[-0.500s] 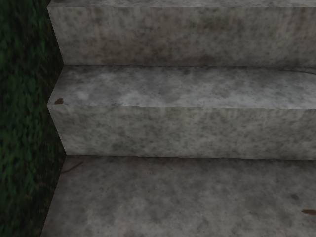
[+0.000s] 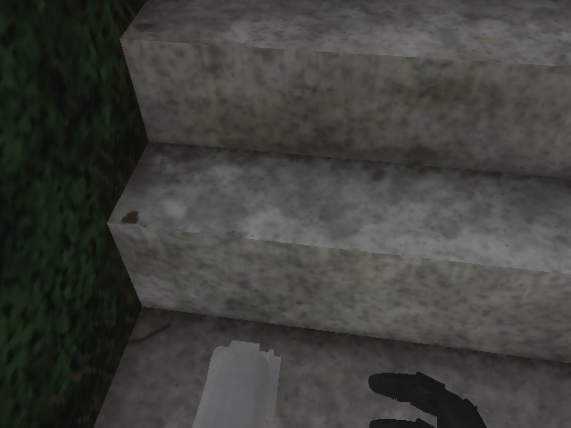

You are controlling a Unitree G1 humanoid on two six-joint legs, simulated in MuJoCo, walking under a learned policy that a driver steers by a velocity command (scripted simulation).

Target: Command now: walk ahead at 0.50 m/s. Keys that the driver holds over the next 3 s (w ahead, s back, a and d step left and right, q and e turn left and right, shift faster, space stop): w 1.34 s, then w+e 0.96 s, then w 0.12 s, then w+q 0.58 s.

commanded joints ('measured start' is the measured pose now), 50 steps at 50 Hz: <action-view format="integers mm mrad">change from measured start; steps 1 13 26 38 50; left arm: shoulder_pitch -105 -348 -229 249 109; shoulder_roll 68 -15 162 85 80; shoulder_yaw -3 -27 52 35 9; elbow -72 -383 -282 -71 -144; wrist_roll -47 -46 46 -4 18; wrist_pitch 11 -7 70 -41 -43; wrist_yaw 22 -65 -21 -50 0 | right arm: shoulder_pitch -463 12 -60 -162 -210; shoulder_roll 56 -92 -367 -120 -47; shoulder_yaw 70 -73 -143 -57 -51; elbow -279 287 176 -4 -111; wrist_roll -41 -77 -51 -40 -10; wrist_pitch -58 39 37 -89 -25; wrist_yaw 48 -13 -77 57 -23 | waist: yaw -80 54 120 82 46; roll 2 100 137 -94 -128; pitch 109 85 5 -153 194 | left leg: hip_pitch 610 780 1122 335 12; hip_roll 86 248 320 -184 9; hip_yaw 300 -153 282 36 40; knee -807 -1838 -2051 -471 -194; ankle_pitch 96 -170 159 65 206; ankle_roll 68 80 21 23 -65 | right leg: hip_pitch -533 -1094 -486 260 -147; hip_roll -136 132 -44 -107 -165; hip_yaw -37 211 27 642 600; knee -277 1952 800 235 31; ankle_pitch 1110 180 88 585 -39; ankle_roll -155 -79 -95 -257 -299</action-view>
